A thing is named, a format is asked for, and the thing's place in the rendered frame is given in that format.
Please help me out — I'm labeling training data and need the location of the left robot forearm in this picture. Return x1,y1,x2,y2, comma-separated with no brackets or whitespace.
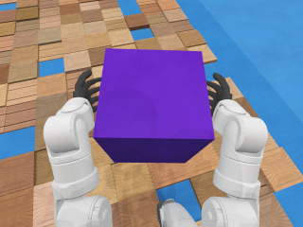
43,97,100,227

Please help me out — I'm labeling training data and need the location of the right robot forearm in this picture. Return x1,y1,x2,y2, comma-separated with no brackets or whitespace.
212,99,268,227

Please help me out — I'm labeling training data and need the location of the right robot thigh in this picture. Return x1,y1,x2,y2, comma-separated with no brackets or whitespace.
159,202,198,227

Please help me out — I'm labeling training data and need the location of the carton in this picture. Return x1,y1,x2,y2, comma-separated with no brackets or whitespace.
93,48,215,164

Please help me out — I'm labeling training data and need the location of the right robot hand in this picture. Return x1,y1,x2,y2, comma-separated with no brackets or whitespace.
206,73,233,118

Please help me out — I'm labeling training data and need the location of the robot right shin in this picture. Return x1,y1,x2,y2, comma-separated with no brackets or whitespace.
162,199,175,206

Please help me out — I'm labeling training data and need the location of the robot left upper arm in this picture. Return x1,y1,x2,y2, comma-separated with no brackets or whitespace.
55,195,113,227

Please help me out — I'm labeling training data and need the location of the robot right upper arm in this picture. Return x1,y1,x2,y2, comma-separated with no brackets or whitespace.
201,196,259,227

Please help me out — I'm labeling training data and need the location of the left robot hand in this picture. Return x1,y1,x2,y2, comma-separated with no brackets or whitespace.
73,69,101,113

